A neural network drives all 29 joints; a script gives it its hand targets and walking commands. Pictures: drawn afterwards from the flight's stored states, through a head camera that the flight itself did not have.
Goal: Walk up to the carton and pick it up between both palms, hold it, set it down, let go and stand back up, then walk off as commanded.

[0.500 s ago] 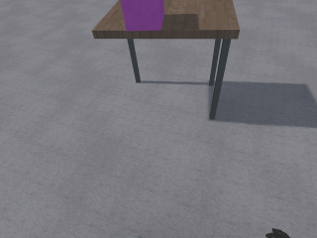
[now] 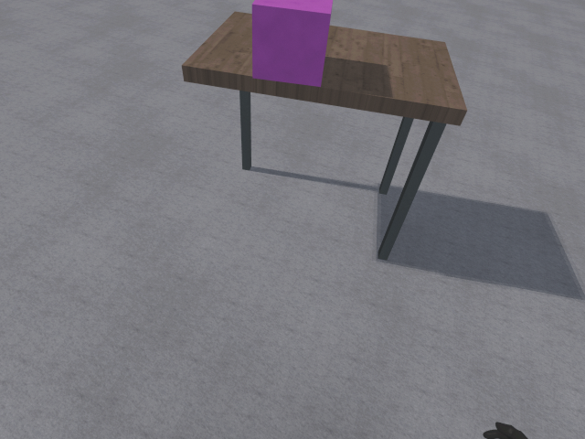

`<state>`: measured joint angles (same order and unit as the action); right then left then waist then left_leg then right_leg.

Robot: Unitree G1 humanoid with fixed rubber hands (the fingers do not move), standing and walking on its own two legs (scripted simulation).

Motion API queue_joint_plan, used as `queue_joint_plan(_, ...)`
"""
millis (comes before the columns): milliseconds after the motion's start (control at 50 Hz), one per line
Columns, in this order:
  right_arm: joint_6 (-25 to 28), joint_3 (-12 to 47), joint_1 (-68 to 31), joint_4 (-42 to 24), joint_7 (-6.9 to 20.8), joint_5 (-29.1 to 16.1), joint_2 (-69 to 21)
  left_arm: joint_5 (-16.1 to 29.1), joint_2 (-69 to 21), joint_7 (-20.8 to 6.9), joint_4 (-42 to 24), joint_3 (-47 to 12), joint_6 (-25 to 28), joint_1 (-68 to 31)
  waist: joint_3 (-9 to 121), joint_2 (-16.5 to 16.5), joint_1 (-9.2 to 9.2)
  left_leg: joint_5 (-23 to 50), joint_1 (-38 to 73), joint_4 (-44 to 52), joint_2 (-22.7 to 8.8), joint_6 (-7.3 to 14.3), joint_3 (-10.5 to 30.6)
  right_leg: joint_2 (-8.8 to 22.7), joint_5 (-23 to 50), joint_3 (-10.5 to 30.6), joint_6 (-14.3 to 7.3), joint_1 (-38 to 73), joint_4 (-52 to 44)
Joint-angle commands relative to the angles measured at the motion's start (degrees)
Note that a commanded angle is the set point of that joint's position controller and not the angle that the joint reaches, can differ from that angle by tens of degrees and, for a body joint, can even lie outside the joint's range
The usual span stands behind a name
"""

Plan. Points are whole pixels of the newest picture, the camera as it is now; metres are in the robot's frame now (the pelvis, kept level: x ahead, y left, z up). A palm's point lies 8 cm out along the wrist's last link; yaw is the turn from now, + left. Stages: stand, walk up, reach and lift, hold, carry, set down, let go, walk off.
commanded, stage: walk up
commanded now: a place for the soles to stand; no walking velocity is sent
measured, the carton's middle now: (293, 33) +1.18 +0.00 +0.09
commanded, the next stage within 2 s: none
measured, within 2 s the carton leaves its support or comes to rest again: neither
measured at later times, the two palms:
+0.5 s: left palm out of the picture +0.17 +0.39 -0.09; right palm (464, 421) +0.19 -0.26 -0.10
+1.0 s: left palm (41, 348) +0.29 +0.39 -0.09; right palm (438, 348) +0.31 -0.25 -0.09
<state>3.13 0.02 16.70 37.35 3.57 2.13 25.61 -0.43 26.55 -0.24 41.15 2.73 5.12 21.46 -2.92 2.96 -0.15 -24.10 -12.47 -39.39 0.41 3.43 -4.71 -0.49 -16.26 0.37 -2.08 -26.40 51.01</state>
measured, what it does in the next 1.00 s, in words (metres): walks ahead: right foot, then left foot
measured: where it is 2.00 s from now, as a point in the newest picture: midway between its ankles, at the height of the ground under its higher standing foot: (249, 414)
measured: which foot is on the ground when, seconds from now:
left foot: down 0.00-0.10, up 0.12-0.44, down 0.46-1.00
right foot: up 0.00-0.06, down 0.08-0.48, up 0.50-0.98, down 1.00-1.00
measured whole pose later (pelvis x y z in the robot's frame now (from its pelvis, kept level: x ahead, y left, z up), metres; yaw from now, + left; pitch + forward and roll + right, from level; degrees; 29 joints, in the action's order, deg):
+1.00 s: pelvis +0.23 +0.06 -0.01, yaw -2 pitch -2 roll +1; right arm 3.0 0.0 18.2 38.0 2.3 2.1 25.3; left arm 0.2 25.8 0.5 42.1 2.5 4.1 21.4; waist -4.6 -0.1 -0.5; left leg -29.4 -9.3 -40.9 1.5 4.6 -9.7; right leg -1.1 -13.7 0.7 -1.8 -25.5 41.0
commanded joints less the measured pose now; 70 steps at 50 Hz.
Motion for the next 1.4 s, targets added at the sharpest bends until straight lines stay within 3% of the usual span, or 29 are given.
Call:
queue_joint_plan(0, 0.8, -7.5, 0.7, -3.8, -1.3, -0.8, 13.0, 0.7, 8.3, -0.4, -2.9, 2.4, 1.8, 1.2, -0.3, -16.1, -2.22, 32.6, 5.7, 8.3, -15.0, 8.9, 5.6, 2.5, 0.1, -4.8, -0.3, 0.3, -15.6)
queue_joint_plan(40, 0.1, -6.9, -1.4, -5.2, -1.1, -0.8, 10.9, 0.4, 10.3, 0.5, 0.9, 4.0, 2.7, 11.7, 5.7, -6.5, 4.16, 31.6, -3.1, -9.7, -9.2, 5.3, 0.0, -2.8, 6.4, -7.3, -1.3, 19.6, -23.2)
queue_joint_plan(60, 0.1, -5.9, -1.1, -4.9, -0.8, -1.1, 7.7, 0.0, 13.7, 1.2, 2.5, 5.4, 3.0, 19.4, 11.9, 1.7, 8.09, 21.5, -14.0, -23.0, -6.6, 2.9, 1.0, 2.3, 4.7, 5.3, -2.9, 32.8, -22.7)
queue_joint_plan(80, 0.0, -4.7, 1.3, -6.4, -0.7, -1.4, 4.3, -0.3, 18.0, 1.9, 1.5, 6.8, 2.7, 18.1, 10.4, 12.0, 5.88, -3.2, -28.4, -28.6, -0.2, -0.3, 1.4, 14.4, 4.7, 26.9, -8.8, 38.7, -25.2)
queue_joint_plan(100, -0.8, -5.7, 1.2, -7.0, -0.7, -1.6, 9.2, 0.0, 19.6, 1.9, 0.4, 6.6, 2.2, 14.6, 9.5, 7.3, 4.12, -9.2, -32.3, -30.5, -0.5, -0.5, 6.4, 20.6, -10.5, 43.2, -13.6, 34.8, -31.2)
queue_joint_plan(120, -1.3, -6.1, -0.7, -5.7, -0.9, -1.1, 12.7, 0.1, 20.0, 2.1, -1.3, 6.5, 2.1, 11.5, 5.3, 3.5, 4.10, -12.0, -31.6, -32.0, -1.7, -0.9, 7.8, 23.0, -14.6, 47.1, -18.0, 28.0, -32.9)
queue_joint_plan(220, -0.9, -7.2, -0.2, -3.7, 0.1, -0.7, 10.7, 0.3, 14.9, 1.7, -2.1, 5.0, 1.8, 7.4, 1.4, 5.2, 1.52, -4.9, -26.1, -21.2, -5.4, -1.4, 6.7, 13.5, -4.7, 26.5, -13.1, 14.2, -30.3)
queue_joint_plan(380, -0.7, -8.7, -1.8, -3.3, 0.8, -0.5, 12.3, -0.6, 18.2, 1.8, -3.0, 5.7, 1.2, 1.1, 1.7, 10.7, 0.77, -2.7, -17.0, -8.7, -7.0, -1.9, 5.9, 13.5, -17.0, 22.5, -12.8, 5.7, -26.2)
queue_joint_plan(420, 0.6, -9.9, 8.9, -0.3, 0.1, -0.3, 12.4, -0.1, 15.1, 1.6, -5.0, 4.8, 0.9, -4.9, 5.4, 3.9, -6.46, 5.0, 0.8, 4.3, -5.5, -1.1, 6.0, 10.5, -13.3, 16.3, -9.6, -5.1, -14.2)
queue_joint_plan(440, 1.2, -10.9, 16.5, 2.8, -0.8, 1.0, 14.9, -0.6, 9.5, 2.0, -5.9, 3.3, 0.5, -5.2, 6.1, -8.7, -10.73, -4.7, 13.8, 12.0, -6.9, -0.5, 13.3, 4.2, -8.7, 8.6, -6.0, -17.5, 3.0)
queue_joint_plan(460, 1.9, -11.5, 17.4, 2.8, -1.7, 1.6, 19.3, 0.9, 2.7, 2.0, -5.7, 1.0, 0.6, -2.9, 3.0, -24.1, -10.83, -14.9, 16.4, 25.1, -20.2, -1.4, 32.9, -8.1, -14.4, 2.4, -1.6, -29.8, 18.9)
queue_joint_plan(480, 1.5, -11.5, 9.0, 0.2, -2.0, 0.3, 18.4, 0.7, 9.0, 2.4, -2.6, 2.2, 0.1, 0.3, -0.6, -12.7, -7.21, -27.5, 10.4, 30.5, -26.0, -1.7, 40.5, -5.0, -9.7, 5.1, -0.4, -30.2, 21.6)
queue_joint_plan(520, 1.3, -10.9, 2.5, -1.5, -1.7, -0.6, 15.8, 0.2, 13.4, 1.9, 0.3, 3.1, -0.3, -0.4, -3.2, -8.2, -4.29, -22.4, 7.5, 29.8, -24.7, -1.4, 33.4, 0.8, -3.0, 5.4, 0.1, -26.1, 21.5)
queue_joint_plan(560, 1.7, -9.3, 1.3, -1.1, -2.4, -0.9, 12.4, 1.6, 10.9, 1.0, 1.7, 3.0, -0.8, 2.5, -4.7, -12.0, -2.82, -3.6, 3.5, 27.5, -16.9, -6.4, 17.6, 1.9, 3.0, 4.7, 1.6, -19.3, 17.5)
queue_joint_plan(640, 1.7, -8.3, 4.4, -0.1, -2.6, -1.0, 10.8, 2.1, 10.4, 0.6, 1.7, 2.9, -1.2, 2.6, -4.6, -17.3, -3.83, 18.5, 9.0, 21.4, -13.4, -4.4, 7.9, 0.7, 4.9, 2.5, 1.9, -17.8, 14.4)
queue_joint_plan(780, 0.9, -8.0, 6.9, -1.5, -2.6, -1.2, 11.0, 1.9, 8.3, 0.5, -1.8, 1.9, -1.7, -1.3, -3.9, -18.2, -5.52, 26.7, 16.5, 18.6, -13.4, 0.8, 6.4, 1.7, 3.0, -0.5, 1.5, -17.2, 3.2)
queue_joint_plan(880, 0.5, -8.1, 6.5, -2.4, -2.9, -0.6, 12.1, 0.9, 7.9, 0.3, -4.5, 1.3, -0.6, -6.3, -5.3, -12.6, -6.46, 36.0, 14.2, 12.3, -17.1, 5.3, 6.2, 3.5, -2.5, -4.5, 0.7, -13.1, -8.6)
queue_joint_plan(940, 0.0, -7.5, -1.1, -4.9, -2.4, -1.1, 12.0, 0.8, 8.5, 0.6, -1.7, 2.5, 0.6, 5.6, 2.0, -9.5, 2.55, 44.7, 3.5, -1.8, -15.0, 4.2, 1.6, 0.9, 2.3, -3.9, -2.4, 12.0, -20.1)
queue_joint_plan(960, -0.3, -7.1, -0.7, -5.0, -2.3, -1.0, 10.7, 0.5, 10.3, 1.2, 0.8, 3.9, 1.1, 13.9, 7.6, -1.1, 7.40, 39.2, -1.6, -17.8, -10.0, 2.7, -0.6, -2.0, 4.9, -2.0, -3.5, 24.4, -22.4)
queue_joint_plan(980, -0.3, -5.9, 2.4, -5.0, -1.9, -1.2, 7.1, 0.0, 13.6, 2.1, 1.4, 5.4, 1.2, 17.1, 10.8, 5.2, 7.69, 19.5, -14.8, -26.4, -4.9, 0.6, -0.7, 4.4, 4.8, 9.6, -6.3, 36.2, -21.2)
queue_joint_plan(1000, -0.3, -5.3, 3.6, -5.6, -1.9, -1.6, 5.3, -0.2, 17.3, 2.7, 1.2, 6.2, 0.9, 16.5, 9.0, 14.8, 6.15, -5.9, -28.0, -33.2, 1.1, -1.5, -0.3, 15.8, 5.2, 31.3, -12.9, 39.6, -24.3)
queue_joint_plan(1020, -1.3, -6.2, 1.9, -6.3, -1.7, -1.8, 11.0, 0.2, 18.2, 2.7, 0.0, 6.2, 0.5, 14.4, 10.3, 7.9, 4.69, -9.5, -30.9, -35.5, 0.2, -2.1, 8.4, 20.7, -1.3, 48.2, -18.9, 35.5, -30.0)
queue_joint_plan(1040, -1.5, -6.5, -0.6, -5.2, -1.9, -1.7, 12.8, 0.5, 18.1, 3.0, -1.2, 6.0, 0.2, 10.5, 6.0, 3.8, 3.75, -10.6, -28.4, -36.7, -1.6, -1.5, 9.7, 21.8, -7.0, 47.5, -19.9, 27.2, -32.0)
queue_joint_plan(1100, -1.9, -6.9, 0.1, -3.3, -1.2, -1.6, 11.1, 0.5, 13.6, 3.2, -2.3, 4.7, 0.9, 7.7, 0.4, 4.9, 1.57, -1.3, -27.1, -31.0, -5.3, -1.3, 9.4, 14.4, 1.8, 32.0, -13.5, 19.2, -30.3)
queue_joint_plan(1140, -2.1, -7.1, 2.3, -2.8, -0.7, -1.1, 9.7, -0.1, 14.4, 3.1, -2.1, 4.5, 1.0, 6.3, 0.1, 7.9, 0.53, -1.8, -23.0, -26.0, -5.4, -1.8, 8.4, 13.2, 4.1, 27.2, -13.5, 12.4, -28.8)
queue_joint_plan(1260, -1.3, -7.7, -1.1, -4.0, -0.6, -0.7, 10.3, -0.7, 14.6, 2.9, -2.4, 4.8, 1.3, 5.0, -0.4, 8.2, 2.34, -1.7, -22.6, -13.2, -7.0, -1.8, 6.6, 13.9, 2.9, 25.8, -14.5, 10.8, -25.1)
queue_joint_plan(1320, 0.3, -8.3, 5.0, 0.0, -1.5, -0.8, 9.2, -0.6, 13.1, 2.1, -4.1, 3.7, 0.3, -1.2, 3.1, 7.8, -2.29, 2.9, -4.9, 0.4, -4.0, -0.7, 2.8, 9.8, 10.9, 16.8, -11.5, 0.8, -16.2)
queue_joint_plan(1360, 1.7, -9.4, 16.8, 3.4, -2.8, 0.2, 11.4, -0.5, 4.7, 2.4, -4.9, 1.3, -0.7, -2.2, 6.8, -4.5, -7.78, 5.7, 12.8, 12.7, -7.0, -1.9, 11.7, 2.1, 4.6, 8.5, -5.5, -12.6, 6.6)
queue_joint_plan(1380, 2.2, -9.8, 14.6, 3.1, -3.4, 0.6, 15.0, 0.2, 0.5, 2.7, -5.3, 0.4, -0.8, -1.7, 3.6, -19.0, -6.90, 2.8, 13.2, 21.7, -19.4, -3.3, 29.3, -6.4, -13.0, 3.9, -0.8, -22.5, 17.0)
